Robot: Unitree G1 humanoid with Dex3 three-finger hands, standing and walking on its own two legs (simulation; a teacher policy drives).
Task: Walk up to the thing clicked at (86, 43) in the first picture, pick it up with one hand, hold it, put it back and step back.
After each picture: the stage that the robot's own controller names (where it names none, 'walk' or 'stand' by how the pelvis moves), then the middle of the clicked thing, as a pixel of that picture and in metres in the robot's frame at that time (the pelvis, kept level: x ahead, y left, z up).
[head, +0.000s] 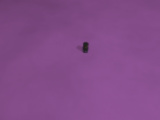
stand; (85, 47) +1.31 -0.08 -0.72
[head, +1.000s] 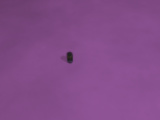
walk; (69, 57) +1.17 +0.16 -0.71
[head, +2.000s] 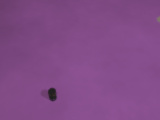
walk; (52, 94) +0.68 +0.23 -0.69
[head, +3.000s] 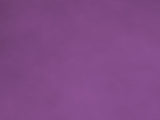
stand; out of the picture +0.38 +0.20 -0.70
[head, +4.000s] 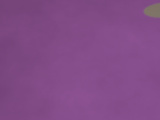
stand; out of the picture +0.27 +0.25 -0.71
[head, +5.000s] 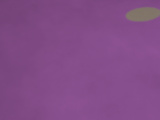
stand; out of the picture +0.25 +0.25 -0.71
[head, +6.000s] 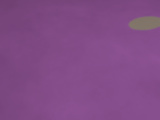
stand; out of the picture +0.25 +0.26 -0.72
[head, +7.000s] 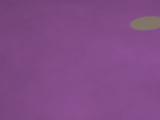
stand; out of the picture +0.24 +0.25 -0.73
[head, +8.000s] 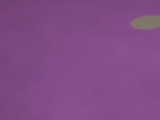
stand; out of the picture +0.22 +0.25 -0.73
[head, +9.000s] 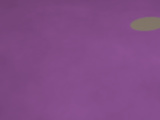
go down; out of the picture +0.23 +0.24 -0.73
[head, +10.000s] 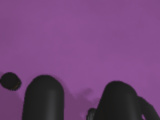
go down; (11, 82) +0.32 +0.27 -0.31
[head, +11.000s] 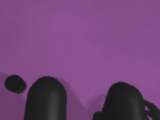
approach; (16, 84) +0.31 +0.27 -0.29
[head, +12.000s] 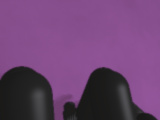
close in; out of the picture +0.30 +0.29 -0.21
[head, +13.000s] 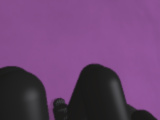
rest palm; out of the picture +0.30 +0.29 -0.21
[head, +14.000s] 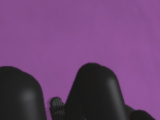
lift; out of the picture +0.33 +0.30 -0.20
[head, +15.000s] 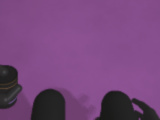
lift; (4, 87) +0.30 +0.25 -0.03
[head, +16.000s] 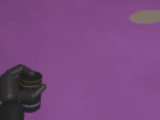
lift; (30, 91) +0.32 +0.17 +0.03
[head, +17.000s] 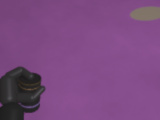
hold; (30, 92) +0.32 +0.18 +0.01
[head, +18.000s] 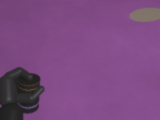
hold; (29, 93) +0.32 +0.18 +0.01
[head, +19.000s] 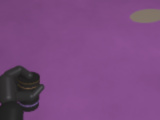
crouch; (29, 91) +0.32 +0.18 +0.02
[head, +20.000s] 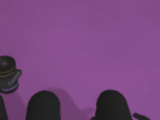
crouch; (6, 75) +0.36 +0.25 -0.09
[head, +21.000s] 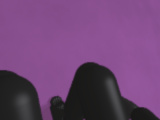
lower; out of the picture +0.35 +0.32 -0.21
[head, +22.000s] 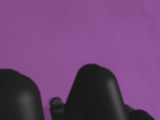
lower; out of the picture +0.34 +0.32 -0.21
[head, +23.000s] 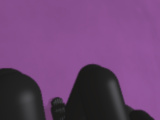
lower; out of the picture +0.34 +0.32 -0.21
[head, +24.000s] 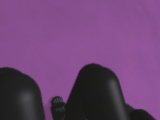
lower; out of the picture +0.33 +0.32 -0.21
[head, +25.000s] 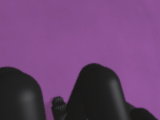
loosen; out of the picture +0.33 +0.32 -0.21
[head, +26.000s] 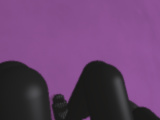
withdraw; out of the picture +0.31 +0.30 -0.21
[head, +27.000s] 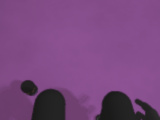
walk; (29, 88) +0.36 +0.26 -0.40
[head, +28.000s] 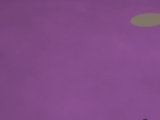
stand; out of the picture +0.28 +0.24 -0.66
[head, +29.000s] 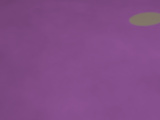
stand; out of the picture +0.29 +0.25 -0.67
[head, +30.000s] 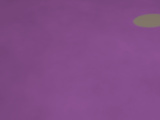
stand; out of the picture +0.29 +0.25 -0.69
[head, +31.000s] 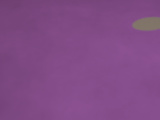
stand; out of the picture +0.30 +0.25 -0.72
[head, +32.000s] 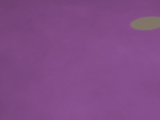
stand; out of the picture +0.27 +0.25 -0.73
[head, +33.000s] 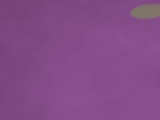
walk; out of the picture +0.28 +0.25 -0.72
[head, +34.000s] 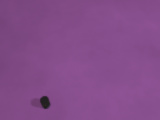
walk; (45, 102) +0.49 +0.23 -0.70
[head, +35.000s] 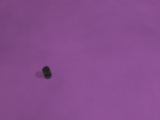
walk; (47, 72) +0.79 +0.32 -0.69
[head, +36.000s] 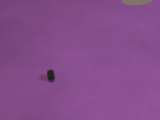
stand; (51, 76) +0.89 +0.26 -0.71
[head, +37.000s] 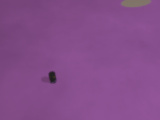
stand; (52, 77) +0.92 +0.26 -0.73
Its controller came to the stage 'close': yes
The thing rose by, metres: 0.72
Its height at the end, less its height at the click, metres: +0.00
